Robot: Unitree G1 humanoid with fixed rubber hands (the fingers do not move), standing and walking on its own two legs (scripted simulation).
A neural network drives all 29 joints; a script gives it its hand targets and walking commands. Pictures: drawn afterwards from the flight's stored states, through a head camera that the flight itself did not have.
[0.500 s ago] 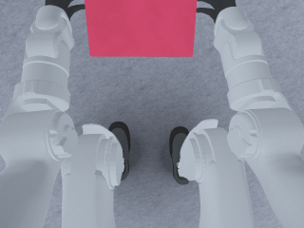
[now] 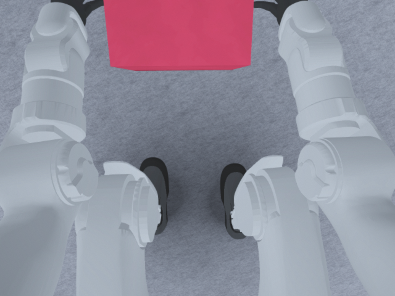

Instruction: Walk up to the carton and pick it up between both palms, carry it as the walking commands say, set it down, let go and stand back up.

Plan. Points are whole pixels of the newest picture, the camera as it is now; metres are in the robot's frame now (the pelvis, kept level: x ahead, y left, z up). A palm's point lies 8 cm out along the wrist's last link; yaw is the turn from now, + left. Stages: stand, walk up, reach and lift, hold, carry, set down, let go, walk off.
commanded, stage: set down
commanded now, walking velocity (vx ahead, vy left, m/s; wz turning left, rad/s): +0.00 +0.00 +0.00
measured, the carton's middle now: (180, 3) +0.57 +0.06 -0.27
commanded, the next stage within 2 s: none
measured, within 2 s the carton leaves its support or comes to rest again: neither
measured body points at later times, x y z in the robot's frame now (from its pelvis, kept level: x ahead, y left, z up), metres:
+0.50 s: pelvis +0.00 +0.00 +0.00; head +0.37 +0.02 +0.24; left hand +0.52 +0.22 -0.21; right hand +0.55 -0.11 -0.20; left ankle +0.10 +0.12 -0.33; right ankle +0.09 -0.10 -0.33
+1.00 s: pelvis -0.01 +0.00 +0.00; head +0.36 +0.02 +0.25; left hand +0.53 +0.24 -0.17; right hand +0.56 -0.14 -0.16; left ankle +0.10 +0.12 -0.33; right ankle +0.09 -0.10 -0.33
